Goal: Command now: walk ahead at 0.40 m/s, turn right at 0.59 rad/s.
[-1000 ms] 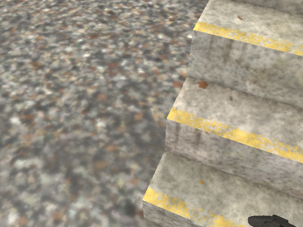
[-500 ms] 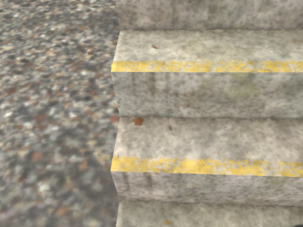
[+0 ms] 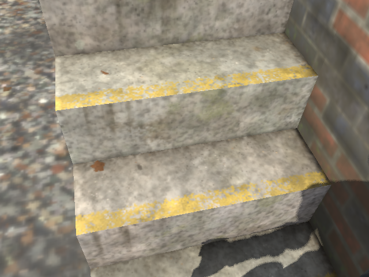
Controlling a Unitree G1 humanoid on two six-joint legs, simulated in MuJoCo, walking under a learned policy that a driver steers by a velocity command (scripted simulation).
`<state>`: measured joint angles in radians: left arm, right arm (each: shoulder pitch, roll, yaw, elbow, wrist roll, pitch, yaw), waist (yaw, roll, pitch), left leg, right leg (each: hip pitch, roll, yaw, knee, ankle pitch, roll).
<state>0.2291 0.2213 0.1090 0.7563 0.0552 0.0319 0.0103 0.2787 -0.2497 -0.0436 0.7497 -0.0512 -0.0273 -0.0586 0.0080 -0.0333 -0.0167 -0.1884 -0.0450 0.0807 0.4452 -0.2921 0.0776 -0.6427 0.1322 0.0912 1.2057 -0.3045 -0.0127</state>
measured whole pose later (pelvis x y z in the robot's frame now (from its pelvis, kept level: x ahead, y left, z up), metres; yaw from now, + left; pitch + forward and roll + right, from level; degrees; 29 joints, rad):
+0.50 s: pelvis +0.05 -0.03 +0.00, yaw -18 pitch +2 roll +0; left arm 0.22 0.24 0.06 0.69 0.03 -0.02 0.02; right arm 0.13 -0.23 -0.03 0.67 -0.08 0.02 0.00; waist 0.01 0.03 0.01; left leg -0.65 0.04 0.02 1.42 -0.31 -0.04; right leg -0.27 0.11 0.05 0.45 -0.20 -0.08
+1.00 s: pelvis +0.10 +0.06 +0.00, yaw -31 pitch +2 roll +4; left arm 0.27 0.31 0.03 0.68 -0.06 0.09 0.17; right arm 0.02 -0.15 0.06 0.40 -0.03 0.02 -0.04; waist -0.01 -0.09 0.02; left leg -0.79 0.01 0.01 1.69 -0.95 -0.03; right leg -0.30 -0.02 0.34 0.52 -0.19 0.07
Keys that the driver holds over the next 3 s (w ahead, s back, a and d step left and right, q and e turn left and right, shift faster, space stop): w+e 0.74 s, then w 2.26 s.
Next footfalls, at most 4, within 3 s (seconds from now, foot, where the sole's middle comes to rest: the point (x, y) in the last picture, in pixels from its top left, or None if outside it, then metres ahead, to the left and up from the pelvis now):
0.32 right None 0.08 -0.11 -0.78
0.96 left None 0.22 0.18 -0.57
1.40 right None -0.05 -0.05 -0.78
1.76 left None -0.03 0.17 -0.78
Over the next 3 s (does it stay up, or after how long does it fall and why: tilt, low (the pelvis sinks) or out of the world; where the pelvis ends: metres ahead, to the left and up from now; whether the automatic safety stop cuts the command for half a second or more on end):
stays up -0.07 0.10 0.00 its command is cut before an obstacle after 0.5 s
